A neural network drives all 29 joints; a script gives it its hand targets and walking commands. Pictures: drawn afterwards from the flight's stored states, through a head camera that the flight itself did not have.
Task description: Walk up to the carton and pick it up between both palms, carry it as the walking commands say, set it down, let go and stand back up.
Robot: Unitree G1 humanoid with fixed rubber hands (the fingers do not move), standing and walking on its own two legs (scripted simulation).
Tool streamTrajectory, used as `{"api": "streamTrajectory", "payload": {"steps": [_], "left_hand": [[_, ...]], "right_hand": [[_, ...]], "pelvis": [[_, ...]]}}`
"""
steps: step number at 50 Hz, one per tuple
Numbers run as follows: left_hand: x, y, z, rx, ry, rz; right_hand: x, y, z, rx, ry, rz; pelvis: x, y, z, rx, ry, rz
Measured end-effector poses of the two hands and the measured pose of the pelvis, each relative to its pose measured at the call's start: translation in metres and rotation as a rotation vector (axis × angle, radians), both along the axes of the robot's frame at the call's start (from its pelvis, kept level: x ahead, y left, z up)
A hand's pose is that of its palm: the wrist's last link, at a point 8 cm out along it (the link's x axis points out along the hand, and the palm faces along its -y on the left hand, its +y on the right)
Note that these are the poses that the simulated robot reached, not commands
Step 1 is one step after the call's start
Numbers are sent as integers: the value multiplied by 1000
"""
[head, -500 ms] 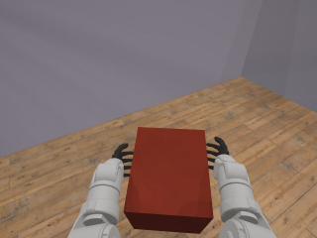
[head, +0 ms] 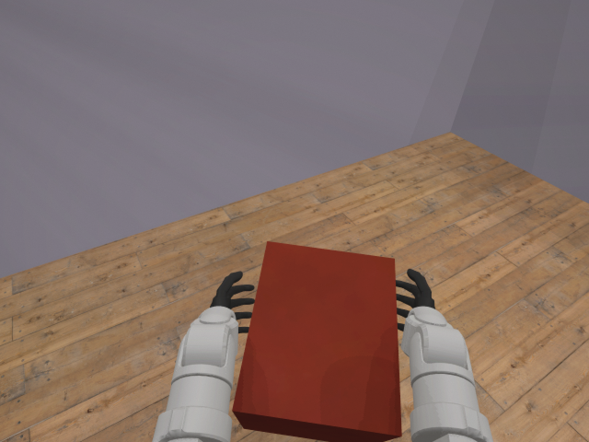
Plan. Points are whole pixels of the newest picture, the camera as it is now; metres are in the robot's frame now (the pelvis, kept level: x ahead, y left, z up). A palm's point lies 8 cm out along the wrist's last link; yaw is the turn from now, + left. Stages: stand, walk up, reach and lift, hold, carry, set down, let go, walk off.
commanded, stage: reach and lift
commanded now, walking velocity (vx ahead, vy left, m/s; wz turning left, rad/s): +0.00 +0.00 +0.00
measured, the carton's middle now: (316, 346) +0.31 -0.01 -0.04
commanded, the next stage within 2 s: hold in 0.56 s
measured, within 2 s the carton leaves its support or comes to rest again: neither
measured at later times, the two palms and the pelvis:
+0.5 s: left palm (221, 331) +0.28 +0.13 +0.04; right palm (428, 331) +0.29 -0.16 +0.05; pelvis -0.02 +0.00 +0.00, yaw +0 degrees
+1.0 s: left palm (222, 338) +0.28 +0.13 +0.04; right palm (430, 333) +0.29 -0.16 +0.05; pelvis -0.02 -0.01 +0.00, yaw +0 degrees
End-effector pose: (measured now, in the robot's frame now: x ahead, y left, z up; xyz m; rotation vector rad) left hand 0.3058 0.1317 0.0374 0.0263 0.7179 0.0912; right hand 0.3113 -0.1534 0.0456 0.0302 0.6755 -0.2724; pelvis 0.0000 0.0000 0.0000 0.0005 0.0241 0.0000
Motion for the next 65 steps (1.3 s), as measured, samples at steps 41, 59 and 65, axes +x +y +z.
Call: {"api": "streamTrajectory", "payload": {"steps": [41, 59, 65], "left_hand": [[-29, -6, 0, 8, 3, -21], [-29, -6, 0, 6, 4, -22], [-28, -5, -1, 6, 5, -22]], "right_hand": [[-26, -5, 7, -9, -13, 15], [-25, -5, 6, -9, -14, 15], [-25, -5, 6, -9, -13, 15]], "pelvis": [[-21, -6, -2, 7, -38, 0], [-20, -6, -2, 7, -37, 1], [-20, -6, -2, 7, -36, 1]]}}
